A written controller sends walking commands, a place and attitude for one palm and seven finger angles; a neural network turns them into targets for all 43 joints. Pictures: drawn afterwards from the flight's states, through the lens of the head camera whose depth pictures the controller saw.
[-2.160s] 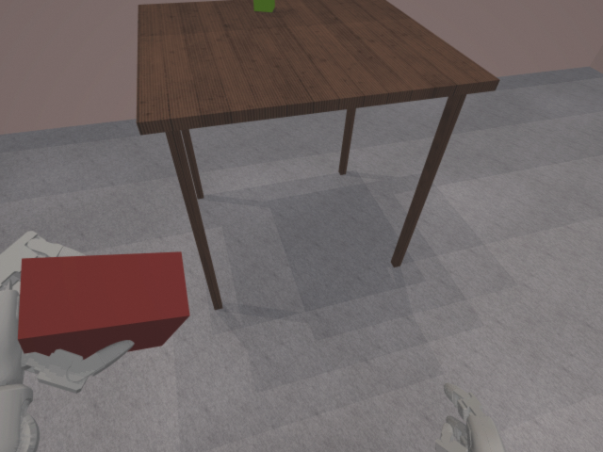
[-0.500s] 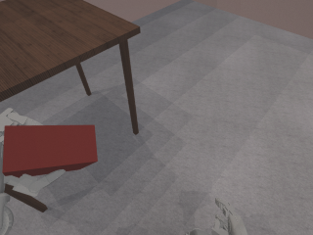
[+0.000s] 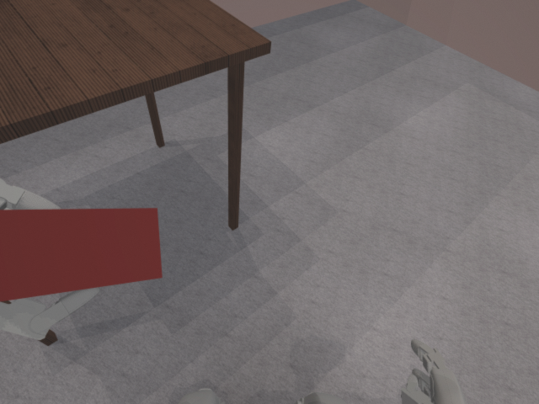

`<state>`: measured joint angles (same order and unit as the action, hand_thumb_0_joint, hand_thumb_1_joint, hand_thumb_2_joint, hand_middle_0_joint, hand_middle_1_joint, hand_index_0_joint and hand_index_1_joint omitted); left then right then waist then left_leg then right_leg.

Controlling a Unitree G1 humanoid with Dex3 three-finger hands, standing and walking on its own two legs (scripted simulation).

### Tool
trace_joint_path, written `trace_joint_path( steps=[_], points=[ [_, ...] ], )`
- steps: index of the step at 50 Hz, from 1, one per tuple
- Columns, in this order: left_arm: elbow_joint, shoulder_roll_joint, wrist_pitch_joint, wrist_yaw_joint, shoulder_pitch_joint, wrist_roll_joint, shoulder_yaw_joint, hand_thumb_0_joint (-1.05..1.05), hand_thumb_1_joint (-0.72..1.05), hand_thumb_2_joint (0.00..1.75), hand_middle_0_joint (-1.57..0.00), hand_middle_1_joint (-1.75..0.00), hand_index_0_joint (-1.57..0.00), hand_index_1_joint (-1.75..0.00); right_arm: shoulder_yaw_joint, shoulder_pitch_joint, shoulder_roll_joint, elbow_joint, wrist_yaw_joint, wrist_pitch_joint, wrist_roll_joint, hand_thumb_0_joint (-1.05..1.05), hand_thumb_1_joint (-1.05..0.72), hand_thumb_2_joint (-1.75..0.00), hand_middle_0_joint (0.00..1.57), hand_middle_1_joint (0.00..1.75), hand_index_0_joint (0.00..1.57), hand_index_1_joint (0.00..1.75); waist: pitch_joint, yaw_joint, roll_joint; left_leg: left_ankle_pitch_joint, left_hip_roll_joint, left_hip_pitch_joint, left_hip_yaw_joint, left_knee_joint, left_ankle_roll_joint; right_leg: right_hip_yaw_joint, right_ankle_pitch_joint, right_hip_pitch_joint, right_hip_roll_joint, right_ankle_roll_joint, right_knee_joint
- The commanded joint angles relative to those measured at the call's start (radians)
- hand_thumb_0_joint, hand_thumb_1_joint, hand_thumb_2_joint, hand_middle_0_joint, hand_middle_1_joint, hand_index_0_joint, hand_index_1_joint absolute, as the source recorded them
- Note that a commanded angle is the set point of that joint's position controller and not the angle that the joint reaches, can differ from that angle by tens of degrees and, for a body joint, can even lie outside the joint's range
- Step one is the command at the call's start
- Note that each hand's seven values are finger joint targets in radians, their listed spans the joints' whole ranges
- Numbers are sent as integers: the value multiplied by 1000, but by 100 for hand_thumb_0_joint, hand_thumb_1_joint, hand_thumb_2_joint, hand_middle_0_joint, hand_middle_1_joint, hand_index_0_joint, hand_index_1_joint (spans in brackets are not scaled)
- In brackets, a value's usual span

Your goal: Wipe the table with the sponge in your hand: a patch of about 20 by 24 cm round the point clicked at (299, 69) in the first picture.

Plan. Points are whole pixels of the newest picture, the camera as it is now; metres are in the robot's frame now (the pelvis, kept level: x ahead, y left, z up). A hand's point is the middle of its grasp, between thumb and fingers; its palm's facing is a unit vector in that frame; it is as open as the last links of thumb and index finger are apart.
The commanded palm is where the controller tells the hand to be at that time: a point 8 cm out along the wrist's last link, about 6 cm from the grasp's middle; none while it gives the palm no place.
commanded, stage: turn to face it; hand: left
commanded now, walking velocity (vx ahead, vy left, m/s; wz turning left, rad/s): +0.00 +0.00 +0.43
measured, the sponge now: (95, 252) +0.24 +0.20 +0.16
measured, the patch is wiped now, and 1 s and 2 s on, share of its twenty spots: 0.00 0.00 0.00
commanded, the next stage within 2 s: take the last steps up to it in 0.34 s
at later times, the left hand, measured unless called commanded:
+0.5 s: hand out of the picture +0.10 +0.20 +0.19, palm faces +0.56 -0.72 -0.41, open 10.5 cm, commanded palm +0.04 +0.24 +0.19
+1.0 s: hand out of the picture +0.06 +0.20 +0.19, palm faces +0.65 -0.61 -0.45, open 10.5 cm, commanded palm +0.00 +0.22 +0.19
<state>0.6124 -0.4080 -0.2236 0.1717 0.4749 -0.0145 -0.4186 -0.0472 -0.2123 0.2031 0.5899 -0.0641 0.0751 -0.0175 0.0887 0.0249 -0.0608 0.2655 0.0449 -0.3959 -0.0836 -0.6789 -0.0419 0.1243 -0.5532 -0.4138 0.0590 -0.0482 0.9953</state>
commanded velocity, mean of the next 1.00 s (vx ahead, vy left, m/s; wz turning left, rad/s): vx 0.17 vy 0.03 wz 0.16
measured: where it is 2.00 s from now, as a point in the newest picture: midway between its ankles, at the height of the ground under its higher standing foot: outside the picture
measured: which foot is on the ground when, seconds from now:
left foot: down 0.00-0.30, up 0.32-0.64, down 0.66-0.98, up 1.00-1.00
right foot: up 0.00-0.28, down 0.30-0.68, up 0.70-0.94, down 0.96-1.00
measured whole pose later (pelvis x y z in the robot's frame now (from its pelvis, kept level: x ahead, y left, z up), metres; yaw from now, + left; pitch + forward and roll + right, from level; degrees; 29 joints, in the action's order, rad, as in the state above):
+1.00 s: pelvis -0.07 -0.09 +0.00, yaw +17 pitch -1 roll +0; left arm 0.43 -0.35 -0.20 0.16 0.43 0.00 -0.33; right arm 0.03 -0.24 0.15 0.65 -0.06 0.09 0.00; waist 0.00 -0.02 0.07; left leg 0.44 0.09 -0.31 -0.06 -0.74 0.00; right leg 0.17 -0.31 -0.29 0.04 0.03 0.62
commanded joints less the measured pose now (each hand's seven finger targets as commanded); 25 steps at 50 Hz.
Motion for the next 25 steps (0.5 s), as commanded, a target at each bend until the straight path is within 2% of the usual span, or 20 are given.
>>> trace_joint_path(
  steps=[1, 2, 3, 5, 8, 10, 11, 12, 13, 14, 15, 16, 17, 18, 19, 20, 21, 22, 24, 25],
  points=[
    [316, -126, -65, -6, -25, -5, -56, 0, 10, 130, -120, -160, -120, -160, -34, 39, 126, -122, 30, 81, 20, 0, -90, -90, 20, 30, 20, 30, -258, -10, 357, -563, 239, 265, 304, 251, -109, -93, 59, -116, -21, -31, 162],
    [318, -119, -54, -5, -12, -9, -51, 0, 10, 130, -120, -160, -120, -160, -31, 42, 124, -131, 33, 80, 23, 0, -90, -90, 20, 30, 20, 30, -259, -12, 361, -492, 212, 244, 268, 262, -93, -80, 78, -90, -28, -31, 143],
    [302, -109, -44, -5, 2, -20, -46, 0, 10, 130, -120, -160, -120, -160, -23, 47, 117, -130, 33, 78, 22, 0, -90, -90, 20, 30, 20, 30, -245, -12, 365, -418, 206, 203, 269, 288, -89, -69, 77, -65, -36, -33, 120],
    [240, -95, -25, -7, -7, -33, -40, 0, 10, 130, -120, -160, -120, -160, -11, 49, 111, -127, 30, 74, 19, 0, -90, -90, 20, 30, 20, 30, -213, -8, 329, -250, 204, 133, 289, 342, -87, -62, 79, -8, -47, -34, 49],
    [171, -81, -5, -8, -36, -40, -26, 0, 10, 130, -120, -160, -120, -160, 1, 54, 104, -127, 19, 69, 20, 0, -90, -90, 20, 30, 20, 30, -193, -6, 324, -52, 197, 99, 317, 397, -83, -48, 41, 63, -70, -30, -83],
    [139, -83, 11, -7, -58, -45, -20, 0, 10, 130, -120, -160, -120, -160, 10, 60, 98, -129, 16, 64, 20, 0, -90, -90, 20, 30, 20, 30, -185, -10, 323, 58, 192, 83, 320, 436, -80, -30, 2, 140, -87, -17, -222],
    [127, -80, 17, -8, -76, -45, -13, 0, 10, 130, -120, -160, -120, -160, 11, 66, 98, -131, 17, 62, 20, 0, -90, -90, 20, 30, 20, 30, -178, -16, 329, 91, 179, 69, 302, 442, -71, -15, 11, 191, -97, -9, -309],
    [137, -77, 22, -7, -94, -41, -5, 0, 10, 130, -120, -160, -120, -160, 13, 62, 95, -137, 17, 58, 21, 0, -90, -90, 20, 30, 20, 30, -184, -19, 324, 105, 151, 68, 273, 433, -53, -2, 46, 242, -104, 0, -404],
    [127, -76, 25, -8, -104, -38, 4, 0, 10, 130, -120, -160, -120, -160, 19, 76, 87, -141, 20, 54, 23, 0, -90, -90, 20, 30, 20, 30, -183, -32, 304, 109, 132, 38, 254, 398, -36, -10, 105, 310, -91, 18, -543],
    [118, -96, 32, -7, -123, -30, -1, 0, 10, 130, -120, -160, -120, -160, 20, 75, 77, -141, 23, 45, 26, 0, -90, -90, 20, 30, 20, 30, -175, -30, 212, 171, 86, -9, 205, 270, -5, -90, 167, 338, -1, 62, -688],
    [108, -135, 44, -3, -143, -19, -8, 0, 10, 130, -120, -160, -120, -160, 25, 87, 50, -150, 22, 31, 25, 0, -90, -90, 20, 30, 20, 30, -133, -25, -45, 220, -4, -118, 113, 4, 58, -358, 83, 292, 222, 149, -805],
    [121, -186, 45, 7, -179, -27, -35, 0, 10, 130, -120, -160, -120, -160, 30, 127, 64, -152, 15, 36, 18, 0, -90, -90, 20, 30, 20, 30, -83, -45, -149, 231, -54, -188, 80, -274, 93, -517, 184, 179, 391, 221, -853],
    [121, -154, 55, 8, -212, -32, -24, 0, 10, 130, -120, -160, -120, -160, 18, 135, 90, -147, 22, 48, 21, 0, -90, -90, 20, 30, 20, 30, -119, -35, -184, 230, -60, -176, 121, -421, 94, -499, 296, 144, 379, 221, -812],
    [105, -137, 47, 2, -165, -29, -14, 0, 10, 130, -120, -160, -120, -160, 18, 116, 87, -129, 17, 46, 19, 0, -90, -90, 20, 30, 20, 30, -92, -13, -136, 165, -29, -172, 123, -483, 95, -353, 458, 160, 323, 204, -747],
    [102, -131, 30, 0, -137, -29, -23, 0, 10, 130, -120, -160, -120, -160, 34, 127, 70, -122, 11, 39, 19, 0, -90, -90, 20, 30, 20, 30, -106, -15, -65, 148, -18, -177, 93, -473, 103, -215, 659, 213, 284, 188, -686],
    [82, -138, 14, 0, -122, -22, -34, 0, 10, 130, -120, -160, -120, -160, 40, 138, 62, -122, 1, 35, 20, 0, -90, -90, 20, 30, 20, 30, -106, -20, -57, 157, -12, -161, 68, -412, 104, -142, 821, 244, 267, 169, -649],
    [70, -147, 3, 4, -108, -15, -47, 0, 10, 130, -120, -160, -120, -160, 40, 141, 62, -126, -9, 32, 16, 0, -90, -90, 20, 30, 20, 30, -117, -26, -57, 155, -13, -135, 38, -344, 100, -119, 915, 265, 257, 158, -629],
    [62, -140, -2, 6, -96, -16, -46, 0, 10, 130, -120, -160, -120, -160, 40, 152, 56, -133, -14, 31, 17, 0, -90, -90, 20, 30, 20, 30, -131, -30, -73, 165, -8, -106, 20, -251, 92, -115, 943, 299, 260, 158, -612],
    [60, -148, -11, 14, -41, -11, -70, 0, 10, 130, -120, -160, -120, -160, 35, 132, 63, -145, -16, 24, 7, 0, -90, -90, 20, 30, 20, 30, -168, -50, -64, 141, -21, -83, -33, -153, 78, -126, 929, 347, 255, 160, -607],
    [73, -145, -14, 17, -29, -12, -73, 0, 10, 130, -120, -160, -120, -160, 29, 122, 66, -151, -14, 22, 5, 0, -90, -90, 20, 30, 20, 30, -184, -56, -81, 142, -22, -83, -43, -109, 73, -143, 915, 375, 261, 164, -605]
  ],
)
